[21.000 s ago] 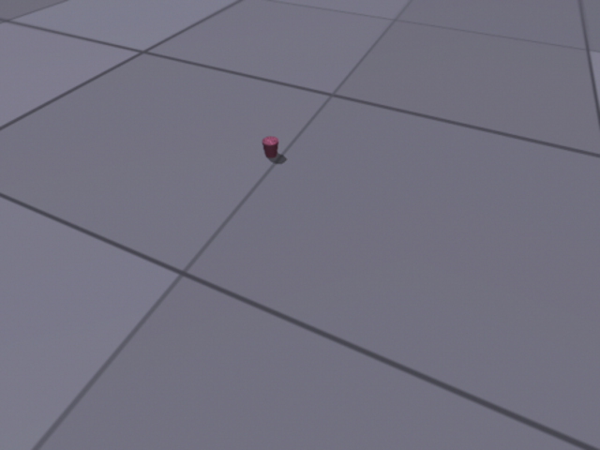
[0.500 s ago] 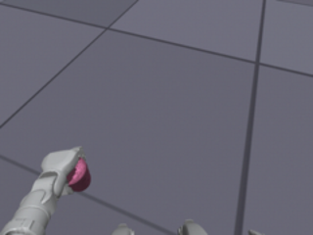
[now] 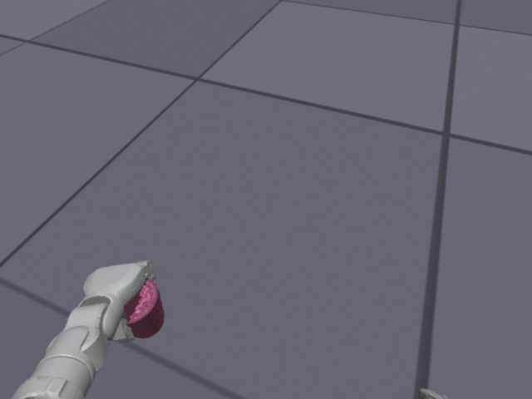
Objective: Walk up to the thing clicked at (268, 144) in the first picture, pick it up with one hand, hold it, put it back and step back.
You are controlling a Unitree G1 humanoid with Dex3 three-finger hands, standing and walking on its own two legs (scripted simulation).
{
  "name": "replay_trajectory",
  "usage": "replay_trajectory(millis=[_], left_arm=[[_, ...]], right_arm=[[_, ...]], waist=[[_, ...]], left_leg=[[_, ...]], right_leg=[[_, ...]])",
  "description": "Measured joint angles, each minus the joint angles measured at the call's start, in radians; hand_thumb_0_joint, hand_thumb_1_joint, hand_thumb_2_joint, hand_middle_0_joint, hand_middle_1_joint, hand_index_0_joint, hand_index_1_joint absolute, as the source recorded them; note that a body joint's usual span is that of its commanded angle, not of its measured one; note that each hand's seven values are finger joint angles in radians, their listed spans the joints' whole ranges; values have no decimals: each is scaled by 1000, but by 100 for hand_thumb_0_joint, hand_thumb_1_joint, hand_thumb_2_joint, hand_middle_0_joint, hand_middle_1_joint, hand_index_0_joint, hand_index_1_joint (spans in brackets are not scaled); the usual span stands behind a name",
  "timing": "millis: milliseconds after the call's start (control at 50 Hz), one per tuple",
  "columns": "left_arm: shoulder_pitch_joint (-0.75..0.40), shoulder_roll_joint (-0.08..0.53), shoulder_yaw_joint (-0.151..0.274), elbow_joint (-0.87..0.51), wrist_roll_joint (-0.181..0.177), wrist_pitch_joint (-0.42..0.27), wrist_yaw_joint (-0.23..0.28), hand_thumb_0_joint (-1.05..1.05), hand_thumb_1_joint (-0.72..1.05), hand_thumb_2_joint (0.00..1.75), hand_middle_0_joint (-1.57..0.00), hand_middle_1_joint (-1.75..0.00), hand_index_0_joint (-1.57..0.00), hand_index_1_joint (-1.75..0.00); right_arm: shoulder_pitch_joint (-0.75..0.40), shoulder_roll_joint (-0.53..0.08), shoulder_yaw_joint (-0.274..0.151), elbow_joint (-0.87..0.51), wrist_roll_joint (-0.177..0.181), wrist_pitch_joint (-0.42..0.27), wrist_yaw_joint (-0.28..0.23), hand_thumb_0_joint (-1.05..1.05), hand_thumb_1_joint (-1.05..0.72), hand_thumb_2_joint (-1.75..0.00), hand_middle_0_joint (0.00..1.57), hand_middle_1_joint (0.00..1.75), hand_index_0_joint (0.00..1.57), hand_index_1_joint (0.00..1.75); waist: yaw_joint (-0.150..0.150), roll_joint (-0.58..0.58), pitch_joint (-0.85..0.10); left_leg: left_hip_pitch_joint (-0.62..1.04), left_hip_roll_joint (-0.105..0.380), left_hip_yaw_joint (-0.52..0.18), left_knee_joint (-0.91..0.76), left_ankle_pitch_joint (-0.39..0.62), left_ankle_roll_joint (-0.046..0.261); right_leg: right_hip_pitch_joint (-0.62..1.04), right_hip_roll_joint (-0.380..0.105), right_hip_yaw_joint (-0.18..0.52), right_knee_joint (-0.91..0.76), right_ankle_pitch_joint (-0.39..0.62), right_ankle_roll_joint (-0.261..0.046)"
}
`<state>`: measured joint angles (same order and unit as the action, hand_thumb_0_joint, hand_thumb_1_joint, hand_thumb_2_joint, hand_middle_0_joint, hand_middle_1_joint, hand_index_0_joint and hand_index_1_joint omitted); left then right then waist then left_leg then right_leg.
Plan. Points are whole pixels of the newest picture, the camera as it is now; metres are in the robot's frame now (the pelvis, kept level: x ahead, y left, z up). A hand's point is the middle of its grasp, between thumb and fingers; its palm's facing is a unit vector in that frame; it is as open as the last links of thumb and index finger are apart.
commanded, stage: hold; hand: left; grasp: from above
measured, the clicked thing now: (140, 311) +0.32 +0.24 -0.11
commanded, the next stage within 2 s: crouch in 1.70 s
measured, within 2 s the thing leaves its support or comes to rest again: neither
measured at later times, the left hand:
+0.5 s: hand (131, 301) +0.31 +0.23 -0.03, palm faces -0.47 -0.07 -0.88, open 11.2 cm
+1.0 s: hand (131, 316) +0.28 +0.21 -0.02, palm faces -0.46 -0.07 -0.89, open 11.2 cm
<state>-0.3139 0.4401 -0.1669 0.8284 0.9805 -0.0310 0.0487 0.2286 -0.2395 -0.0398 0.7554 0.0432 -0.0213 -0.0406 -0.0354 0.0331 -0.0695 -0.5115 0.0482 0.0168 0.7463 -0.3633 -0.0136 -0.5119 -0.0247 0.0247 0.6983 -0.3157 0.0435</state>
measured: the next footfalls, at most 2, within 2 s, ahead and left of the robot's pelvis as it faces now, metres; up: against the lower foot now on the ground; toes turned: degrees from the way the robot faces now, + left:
none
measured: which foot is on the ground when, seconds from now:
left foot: down 0.00-1.00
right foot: down 0.00-1.00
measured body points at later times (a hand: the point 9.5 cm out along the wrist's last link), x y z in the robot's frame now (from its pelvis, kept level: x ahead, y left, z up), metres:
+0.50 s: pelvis +0.01 -0.01 +0.01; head +0.03 -0.02 +0.46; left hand +0.33 +0.23 +0.02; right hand +0.13 -0.28 -0.10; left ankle +0.01 +0.12 -0.71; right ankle +0.02 -0.15 -0.71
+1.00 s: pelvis -0.01 -0.02 +0.02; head -0.01 -0.04 +0.47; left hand +0.30 +0.21 +0.03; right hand +0.13 -0.27 -0.09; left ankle +0.01 +0.12 -0.71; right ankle +0.02 -0.15 -0.71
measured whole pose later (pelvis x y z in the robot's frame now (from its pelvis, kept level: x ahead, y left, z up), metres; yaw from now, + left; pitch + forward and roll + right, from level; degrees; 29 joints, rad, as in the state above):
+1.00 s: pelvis -0.01 -0.02 +0.02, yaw +0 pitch +0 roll +0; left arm -0.24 0.41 -0.20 0.66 0.98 -0.02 -0.05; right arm 0.18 -0.26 -0.03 0.70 0.05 0.05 -0.05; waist 0.00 0.05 -0.02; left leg -0.28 0.05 0.03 0.53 -0.25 -0.03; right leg -0.31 -0.02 0.03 0.53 -0.23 0.03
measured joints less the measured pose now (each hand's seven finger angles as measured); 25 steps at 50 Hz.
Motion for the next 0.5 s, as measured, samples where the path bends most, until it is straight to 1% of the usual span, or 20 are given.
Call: replay_trajectory(millis=[80,320,500], left_arm=[[12,0,2,-25,7,-13,-23,1,-11,71,-57,-105,-42,-90],[32,-13,2,-72,20,-7,-47,0,-12,73,-57,-105,-42,-90],[48,-20,-8,-101,12,6,-64,0,-13,75,-57,-105,-42,-91]], right_arm=[[0,-1,-4,-9,-1,7,1,1,-89,-89,21,29,20,30],[-2,-12,-15,-36,4,45,4,1,-89,-89,21,29,20,30],[-5,-19,-13,-46,7,64,3,1,-89,-89,21,29,20,30]], waist=[[6,1,-3],[16,1,5],[22,7,21]], left_leg=[[33,0,3,-27,2,-2],[113,-1,8,-97,21,-7],[157,0,8,-143,48,-11]], right_leg=[[30,0,2,-22,0,-1],[100,-1,3,-72,10,-6],[139,0,3,-107,30,-11]])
